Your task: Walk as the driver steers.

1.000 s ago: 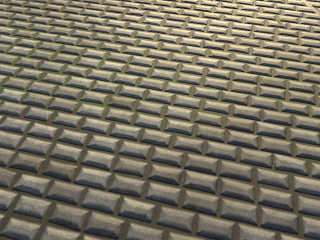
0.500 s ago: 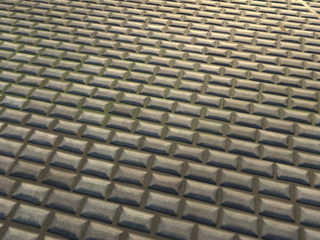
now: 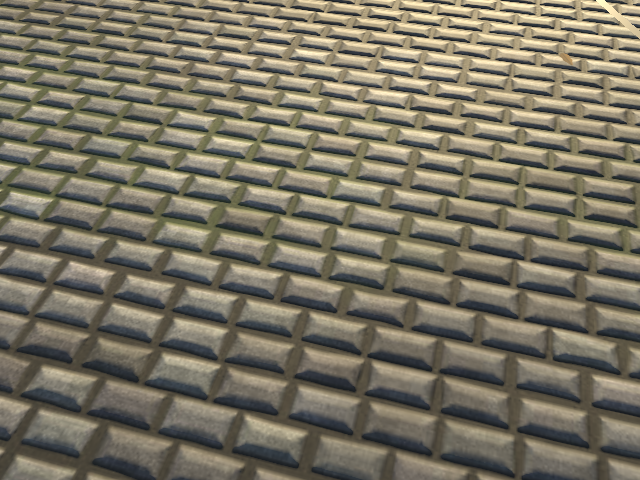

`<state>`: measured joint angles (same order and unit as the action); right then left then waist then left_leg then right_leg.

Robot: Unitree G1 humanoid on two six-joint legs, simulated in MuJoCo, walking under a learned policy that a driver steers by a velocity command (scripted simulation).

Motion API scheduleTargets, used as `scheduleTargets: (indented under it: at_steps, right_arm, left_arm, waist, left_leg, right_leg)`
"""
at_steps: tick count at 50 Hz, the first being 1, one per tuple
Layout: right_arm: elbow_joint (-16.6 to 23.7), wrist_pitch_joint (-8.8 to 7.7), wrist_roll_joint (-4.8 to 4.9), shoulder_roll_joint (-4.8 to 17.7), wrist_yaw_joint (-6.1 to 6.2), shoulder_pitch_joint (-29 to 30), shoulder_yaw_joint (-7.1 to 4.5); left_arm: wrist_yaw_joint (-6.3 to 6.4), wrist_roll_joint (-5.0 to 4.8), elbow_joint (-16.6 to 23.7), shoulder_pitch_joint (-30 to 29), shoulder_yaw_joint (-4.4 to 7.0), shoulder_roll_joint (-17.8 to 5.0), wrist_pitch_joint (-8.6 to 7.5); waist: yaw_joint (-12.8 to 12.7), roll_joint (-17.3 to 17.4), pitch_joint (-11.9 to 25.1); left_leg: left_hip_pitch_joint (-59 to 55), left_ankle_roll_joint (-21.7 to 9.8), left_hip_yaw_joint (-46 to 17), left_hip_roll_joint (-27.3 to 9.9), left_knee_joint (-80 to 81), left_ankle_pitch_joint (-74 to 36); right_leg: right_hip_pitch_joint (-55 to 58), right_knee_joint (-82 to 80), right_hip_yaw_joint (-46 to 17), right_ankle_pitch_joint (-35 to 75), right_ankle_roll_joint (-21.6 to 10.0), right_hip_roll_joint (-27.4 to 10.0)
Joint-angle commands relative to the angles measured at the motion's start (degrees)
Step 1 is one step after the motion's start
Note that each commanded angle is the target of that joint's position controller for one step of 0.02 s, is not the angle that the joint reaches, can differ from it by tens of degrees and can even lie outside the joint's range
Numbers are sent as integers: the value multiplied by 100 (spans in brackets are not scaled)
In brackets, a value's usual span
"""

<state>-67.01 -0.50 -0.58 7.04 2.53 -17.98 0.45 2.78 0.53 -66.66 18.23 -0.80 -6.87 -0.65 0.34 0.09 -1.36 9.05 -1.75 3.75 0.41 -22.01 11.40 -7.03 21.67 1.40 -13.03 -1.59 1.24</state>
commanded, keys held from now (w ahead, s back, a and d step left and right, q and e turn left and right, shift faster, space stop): no key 0.32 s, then w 0.68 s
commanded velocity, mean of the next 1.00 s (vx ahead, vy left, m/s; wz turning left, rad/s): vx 0.23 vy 0.00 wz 0.00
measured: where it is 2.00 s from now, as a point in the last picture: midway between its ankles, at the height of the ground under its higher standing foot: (335, 360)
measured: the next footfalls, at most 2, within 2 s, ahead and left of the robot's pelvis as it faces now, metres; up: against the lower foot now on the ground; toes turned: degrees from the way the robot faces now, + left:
left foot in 1.06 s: +0.42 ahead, +0.05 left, +0.00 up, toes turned +4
right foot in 1.60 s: +0.74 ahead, -0.12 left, +0.00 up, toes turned -5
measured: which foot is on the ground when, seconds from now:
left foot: down 0.00-0.64, up 0.66-1.00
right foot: down 0.00-1.00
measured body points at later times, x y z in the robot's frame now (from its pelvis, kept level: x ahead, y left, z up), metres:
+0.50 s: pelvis +0.02 +0.00 -0.01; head +0.01 +0.00 +0.44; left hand -0.02 +0.21 -0.17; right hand -0.04 -0.21 -0.17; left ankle +0.00 +0.10 -0.74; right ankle -0.02 -0.10 -0.74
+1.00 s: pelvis +0.21 -0.02 -0.02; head +0.26 -0.03 +0.43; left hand +0.07 +0.18 -0.15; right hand +0.40 -0.24 -0.15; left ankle +0.37 +0.06 -0.72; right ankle +0.03 -0.10 -0.74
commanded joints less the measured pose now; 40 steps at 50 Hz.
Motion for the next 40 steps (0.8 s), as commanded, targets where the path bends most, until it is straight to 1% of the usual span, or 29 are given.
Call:
scheduleTargets:
  at_steps: [1,16,17,18,19,20,21,22,23,24,25,26,27,28,29,30,31,32,33,34,35,36,37,38,40]
  right_arm:
    - [11,-18,0,369,11,-433,-43]
    - [-19,-34,2,311,11,-556,-29]
    - [-31,-29,-1,304,8,-602,-29]
    - [-15,-12,-8,370,4,-605,-60]
    - [15,15,-8,477,-3,-619,-113]
    - [55,50,-16,538,-20,-646,-151]
    - [95,72,-25,547,-41,-698,-174]
    - [108,72,-21,544,-55,-830,-192]
    - [91,57,-18,590,-58,-1025,-226]
    - [44,38,-29,713,-57,-1252,-286]
    - [17,25,-49,857,-60,-1359,-356]
    - [43,2,-54,894,-71,-1306,-392]
    - [107,-30,-55,912,-86,-1126,-410]
    - [189,-60,-37,925,-98,-877,-424]
    - [286,-76,7,922,-108,-564,-433]
    - [385,-90,41,902,-120,-249,-443]
    - [504,-124,44,799,-134,0,-431]
    - [695,-196,21,479,-168,269,-344]
    - [925,-253,-28,245,-221,366,-273]
    - [963,-274,-221,649,-281,463,-360]
    - [964,-312,-208,590,-345,450,-362]
    - [924,-351,-155,504,-388,369,-347]
    - [896,-362,-141,516,-431,346,-367]
    - [892,-343,-149,543,-458,359,-385]
    - [956,-285,-143,507,-469,501,-396]
  left_arm:
    - [11,0,14,443,45,-373,-17]
    - [9,-1,-17,581,33,-309,-26]
    - [7,7,-32,637,30,-293,-24]
    - [2,19,-26,657,55,-340,-13]
    - [-7,25,10,670,97,-411,8]
    - [-31,50,72,653,130,-457,31]
    - [-59,77,151,609,140,-433,42]
    - [-87,94,238,527,131,-356,29]
    - [-115,116,337,398,116,-261,-7]
    - [-151,148,442,251,99,-155,-60]
    - [-188,181,542,123,101,-144,-118]
    - [-226,185,636,10,137,-263,-178]
    - [-264,161,684,41,165,-304,-229]
    - [-293,131,683,186,173,-254,-269]
    - [-308,98,615,476,173,-162,-300]
    - [-297,62,441,966,179,-68,-324]
    - [-256,54,255,1473,224,-149,-340]
    - [-180,114,146,2094,324,-523,-381]
    - [-164,70,82,2556,476,-1092,-363]
    - [-142,104,117,2242,463,-975,-310]
    - [-161,103,284,1780,414,-831,-334]
    - [-177,79,392,1476,392,-767,-388]
    - [-172,56,461,1306,361,-705,-437]
    - [-163,44,454,1281,324,-617,-484]
    - [-152,40,332,1537,276,-550,-536]
  waist:
    - [-1,-6,-389]
    - [-4,-7,-416]
    - [-2,4,-300]
    - [-1,29,-334]
    - [-1,71,-387]
    - [7,113,-556]
    - [39,158,-836]
    - [108,240,-1014]
    - [200,390,-1053]
    - [289,659,-952]
    - [317,838,-839]
    - [294,749,-801]
    - [172,635,-753]
    - [5,585,-736]
    - [-218,554,-753]
    - [-473,502,-783]
    - [-679,213,-803]
    - [-916,-746,-643]
    - [-978,-1744,-663]
    - [-714,-998,-1010]
    - [-443,-535,-1057]
    - [-272,-327,-1013]
    - [-153,-241,-902]
    - [-102,-243,-802]
    - [-77,-369,-645]
  left_leg:
    - [74,-80,-645,-601,424,-314]
    - [100,-91,-657,-600,422,-307]
    - [56,-99,-645,-550,454,99]
    - [109,-135,-634,-472,427,654]
    - [229,-230,-633,-388,345,1504]
    - [433,-348,-733,-384,325,2380]
    - [605,-460,-917,-465,381,2964]
    - [579,-585,-1204,-624,474,3275]
    - [364,-732,-1618,-880,662,3425]
    - [53,-926,-2171,-1257,1006,3547]
    - [-62,-1139,-2648,-1659,1341,3603]
    - [117,-1240,-2821,-1837,1524,3457]
    - [324,-1227,-2746,-1834,1553,3272]
    - [598,-1143,-2504,-1730,1505,3101]
    - [1040,-1000,-2105,-1500,1357,2964]
    - [1650,-851,-1654,-1175,1014,2850]
    - [2258,-703,-1217,-826,384,2625]
    - [2977,-466,-488,-274,-1106,2142]
    - [3827,-331,224,210,-2606,1885]
    - [3880,-411,-160,-147,-3453,1669]
    - [3848,-433,-309,-282,-3737,1241]
    - [3718,-389,-358,-381,-3794,836]
    - [3588,-333,-336,-437,-3743,526]
    - [3508,-264,-261,-444,-3678,307]
    - [3532,-192,-66,-358,-3659,63]
  right_leg:
    - [-400,-447,-592,495,-127,-614]
    - [-423,-425,-584,482,-121,-611]
    - [-390,-447,-558,101,-131,-554]
    - [-463,-381,-508,-424,-164,-451]
    - [-595,-199,-430,-1207,-241,-313]
    - [-875,-63,-438,-2004,-331,-248]
    - [-1230,51,-477,-2478,-395,-228]
    - [-1563,258,-492,-2570,-421,-204]
    - [-1866,586,-389,-2298,-404,-135]
    - [-2077,1086,-95,-1720,-349,-14]
    - [-2105,1534,192,-1213,-302,-12]
    - [-1997,1792,171,-1077,-290,-144]
    - [-1788,1834,137,-1145,-297,-195]
    - [-1439,1633,138,-1175,-318,-212]
    - [-812,1148,225,-1071,-357,-139]
    - [87,599,348,-838,-394,35]
    - [914,156,187,-801,-427,42]
    - [1629,-725,-1292,-1730,-574,-972]
    - [1808,-1657,-3336,-3010,-977,-2144]
    - [1230,-1595,-3447,-2937,-1179,-2294]
    - [954,-1598,-3052,-2515,-1129,-2104]
    - [881,-1648,-2563,-1792,-1027,-1879]
    - [884,-1683,-2151,-1174,-945,-1706]
    - [940,-1666,-1743,-459,-867,-1536]
    - [1107,-1442,-1174,1129,-806,-1341]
